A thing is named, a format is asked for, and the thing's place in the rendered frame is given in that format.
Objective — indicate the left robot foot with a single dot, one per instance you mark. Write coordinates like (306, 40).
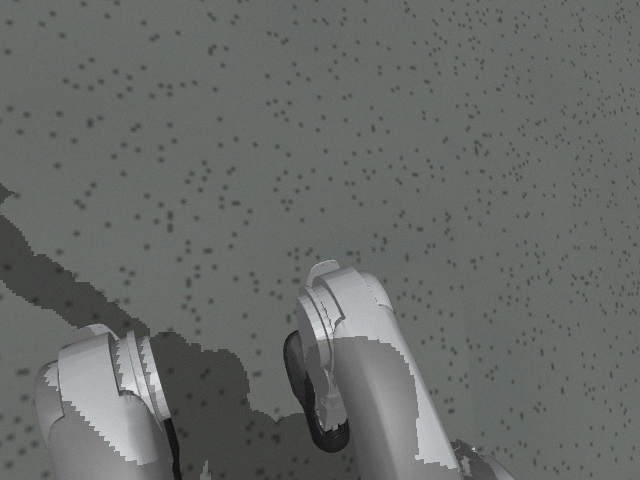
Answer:
(174, 445)

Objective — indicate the right robot foot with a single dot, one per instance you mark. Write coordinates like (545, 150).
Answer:
(329, 441)

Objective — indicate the right robot hand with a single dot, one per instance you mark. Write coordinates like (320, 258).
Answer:
(481, 467)

